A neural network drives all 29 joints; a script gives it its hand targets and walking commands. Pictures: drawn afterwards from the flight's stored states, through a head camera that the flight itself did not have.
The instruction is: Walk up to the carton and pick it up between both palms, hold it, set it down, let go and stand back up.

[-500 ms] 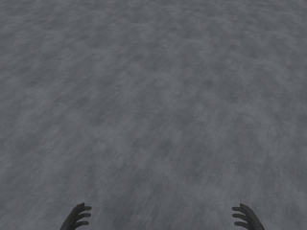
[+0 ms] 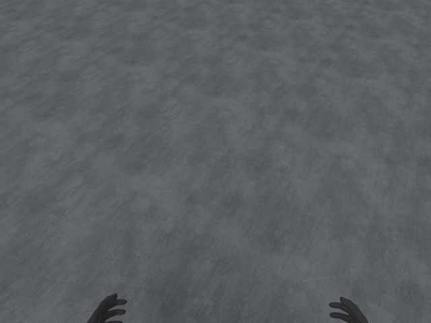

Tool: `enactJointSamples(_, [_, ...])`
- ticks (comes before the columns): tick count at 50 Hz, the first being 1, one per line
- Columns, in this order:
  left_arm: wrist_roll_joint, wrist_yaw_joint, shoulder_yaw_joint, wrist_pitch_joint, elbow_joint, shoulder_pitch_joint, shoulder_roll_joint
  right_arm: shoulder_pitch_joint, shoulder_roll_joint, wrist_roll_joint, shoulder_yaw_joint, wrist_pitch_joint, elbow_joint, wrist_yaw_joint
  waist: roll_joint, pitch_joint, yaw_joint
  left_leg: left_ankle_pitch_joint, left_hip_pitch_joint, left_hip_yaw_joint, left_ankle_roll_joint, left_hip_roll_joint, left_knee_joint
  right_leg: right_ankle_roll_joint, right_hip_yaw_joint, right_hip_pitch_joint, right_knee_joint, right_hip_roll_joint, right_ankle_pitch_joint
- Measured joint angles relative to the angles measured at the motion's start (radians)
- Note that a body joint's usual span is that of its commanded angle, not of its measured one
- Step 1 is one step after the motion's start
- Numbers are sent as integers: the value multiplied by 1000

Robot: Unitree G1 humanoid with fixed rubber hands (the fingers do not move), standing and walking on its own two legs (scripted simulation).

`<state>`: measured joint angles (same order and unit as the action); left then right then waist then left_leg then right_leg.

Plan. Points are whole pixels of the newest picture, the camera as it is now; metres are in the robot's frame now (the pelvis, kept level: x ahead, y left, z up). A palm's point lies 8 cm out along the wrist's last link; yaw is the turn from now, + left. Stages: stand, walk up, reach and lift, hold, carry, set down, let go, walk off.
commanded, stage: stand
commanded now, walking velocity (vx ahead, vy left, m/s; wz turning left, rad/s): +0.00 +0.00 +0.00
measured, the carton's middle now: out of the picture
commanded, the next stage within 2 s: none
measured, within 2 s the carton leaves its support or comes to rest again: neither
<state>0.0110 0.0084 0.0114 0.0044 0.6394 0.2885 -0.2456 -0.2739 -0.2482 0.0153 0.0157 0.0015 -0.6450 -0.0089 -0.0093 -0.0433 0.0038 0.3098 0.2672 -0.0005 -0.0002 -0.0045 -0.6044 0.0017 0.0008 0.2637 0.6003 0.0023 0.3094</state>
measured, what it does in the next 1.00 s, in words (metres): stands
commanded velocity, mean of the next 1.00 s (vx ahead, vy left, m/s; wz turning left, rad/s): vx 0.00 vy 0.00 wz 0.00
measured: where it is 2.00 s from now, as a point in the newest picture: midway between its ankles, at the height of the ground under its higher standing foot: outside the picture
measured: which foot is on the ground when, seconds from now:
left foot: down 0.00-1.00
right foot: down 0.00-1.00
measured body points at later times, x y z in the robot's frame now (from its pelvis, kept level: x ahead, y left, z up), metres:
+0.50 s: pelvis +0.00 +0.00 +0.00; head +0.01 +0.01 +0.45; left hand +0.12 +0.25 -0.11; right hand +0.11 -0.26 -0.10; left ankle +0.01 +0.12 -0.73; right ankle +0.01 -0.12 -0.73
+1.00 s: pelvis +0.00 +0.00 +0.00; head +0.00 +0.01 +0.45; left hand +0.10 +0.25 -0.11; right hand +0.11 -0.26 -0.10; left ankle +0.01 +0.12 -0.73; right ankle +0.01 -0.12 -0.73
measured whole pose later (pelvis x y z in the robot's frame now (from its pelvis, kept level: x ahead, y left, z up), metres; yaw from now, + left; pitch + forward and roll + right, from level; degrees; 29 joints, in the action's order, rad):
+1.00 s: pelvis +0.00 +0.00 +0.00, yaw +0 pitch -2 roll +0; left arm 0.01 0.00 0.01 0.00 0.67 0.32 -0.25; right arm -0.29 -0.25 0.01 0.01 0.00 -0.68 -0.01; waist -0.01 -0.03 0.00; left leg 0.29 0.26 0.00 0.00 0.00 -0.58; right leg 0.00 0.00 0.26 0.57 0.00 0.29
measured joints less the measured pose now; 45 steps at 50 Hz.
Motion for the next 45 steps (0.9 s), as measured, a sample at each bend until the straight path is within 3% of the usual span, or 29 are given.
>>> enactJointSamples(45, [-3,-7,0,-7,16,22,-3,-8,-3,-2,-6,-2,-32,5,-4,18,-7,-15,-11,1,-2,-3,22,-2,0,-11,-24,-3,-17])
